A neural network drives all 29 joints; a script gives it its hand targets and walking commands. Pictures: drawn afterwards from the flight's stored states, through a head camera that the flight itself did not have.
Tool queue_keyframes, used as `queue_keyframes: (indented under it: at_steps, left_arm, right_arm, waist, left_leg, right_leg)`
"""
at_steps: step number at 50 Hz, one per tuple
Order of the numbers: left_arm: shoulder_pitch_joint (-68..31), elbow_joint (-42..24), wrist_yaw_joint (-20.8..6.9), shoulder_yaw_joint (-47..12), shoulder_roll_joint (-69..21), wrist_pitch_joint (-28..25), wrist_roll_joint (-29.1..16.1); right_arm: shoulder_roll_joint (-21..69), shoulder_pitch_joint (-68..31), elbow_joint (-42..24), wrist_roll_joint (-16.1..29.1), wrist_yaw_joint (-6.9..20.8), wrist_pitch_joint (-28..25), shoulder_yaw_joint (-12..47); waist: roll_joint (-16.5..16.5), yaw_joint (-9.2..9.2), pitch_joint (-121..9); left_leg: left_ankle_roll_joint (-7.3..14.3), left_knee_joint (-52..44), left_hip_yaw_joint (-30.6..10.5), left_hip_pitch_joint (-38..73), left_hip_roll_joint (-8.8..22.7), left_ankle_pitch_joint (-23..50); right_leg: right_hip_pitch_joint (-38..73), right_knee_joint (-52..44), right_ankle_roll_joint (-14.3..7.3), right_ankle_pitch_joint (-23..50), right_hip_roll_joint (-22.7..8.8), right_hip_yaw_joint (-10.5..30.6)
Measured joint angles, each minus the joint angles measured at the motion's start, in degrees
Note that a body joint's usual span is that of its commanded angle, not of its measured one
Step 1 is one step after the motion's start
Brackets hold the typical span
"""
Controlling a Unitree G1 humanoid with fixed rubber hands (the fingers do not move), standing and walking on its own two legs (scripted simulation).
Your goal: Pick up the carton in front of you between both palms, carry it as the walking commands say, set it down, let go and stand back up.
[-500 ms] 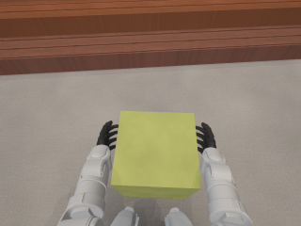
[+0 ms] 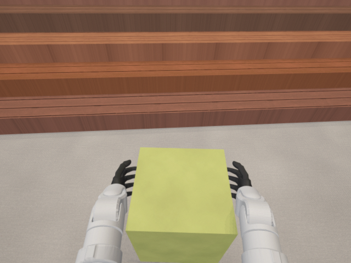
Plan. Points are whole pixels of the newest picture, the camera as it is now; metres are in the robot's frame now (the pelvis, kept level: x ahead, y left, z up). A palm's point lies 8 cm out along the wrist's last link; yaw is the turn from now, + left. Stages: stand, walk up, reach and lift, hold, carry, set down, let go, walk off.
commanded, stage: reach and lift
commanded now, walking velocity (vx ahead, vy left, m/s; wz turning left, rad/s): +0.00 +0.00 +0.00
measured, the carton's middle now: (180, 207) +0.27 -0.01 -0.05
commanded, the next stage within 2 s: hold in 0.92 s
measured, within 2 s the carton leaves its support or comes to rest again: neither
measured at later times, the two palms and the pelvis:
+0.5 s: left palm (117, 187) +0.28 +0.15 +0.02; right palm (242, 190) +0.28 -0.15 +0.03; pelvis -0.01 +0.00 +0.00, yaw +0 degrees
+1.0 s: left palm (115, 186) +0.28 +0.15 +0.04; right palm (243, 187) +0.28 -0.15 +0.04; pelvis +0.00 +0.00 +0.00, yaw +0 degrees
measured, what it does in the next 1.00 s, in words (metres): stands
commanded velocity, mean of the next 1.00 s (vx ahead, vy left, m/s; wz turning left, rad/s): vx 0.00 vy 0.00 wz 0.00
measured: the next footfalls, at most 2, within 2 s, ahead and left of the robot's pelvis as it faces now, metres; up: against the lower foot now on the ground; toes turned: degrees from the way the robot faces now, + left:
none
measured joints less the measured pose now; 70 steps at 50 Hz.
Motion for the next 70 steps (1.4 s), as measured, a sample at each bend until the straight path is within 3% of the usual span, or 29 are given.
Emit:
queue_keyframes:
  at_steps: [10, 53, 70]
  left_arm:
    - [-4.3, 1.5, -1.5, 3.0, -0.6, 0.8, 3.2]
    - [1.2, -10.1, -0.4, -3.1, 0.2, 8.5, 0.3]
    - [-2.2, -7.4, -1.3, -0.6, -0.5, 9.8, 1.6]
  right_arm:
    - [1.1, -4.0, 1.9, -2.5, 1.1, 0.1, -3.4]
    - [-0.2, 1.3, -9.1, 0.2, 0.8, 7.3, 2.8]
    - [0.4, -1.7, -7.6, -1.7, 1.6, 9.2, 0.4]
  waist:
    - [0.1, 0.36, 3.0]
    - [-0.2, 0.76, 3.1]
    - [0.1, 0.45, 4.3]
  left_leg:
    - [0.0, 1.4, 0.4, -0.1, 0.0, 0.2]
    - [0.1, -4.1, 0.8, 6.5, 0.5, 1.6]
    - [-0.1, -3.3, 0.9, 7.0, 0.6, 1.9]
  right_leg:
    - [-0.1, 1.3, 0.2, 0.3, 0.1, 0.0]
    - [6.5, -3.9, -0.1, 1.5, -0.5, -0.2]
    - [6.9, -2.9, -0.2, 1.6, -0.4, -0.6]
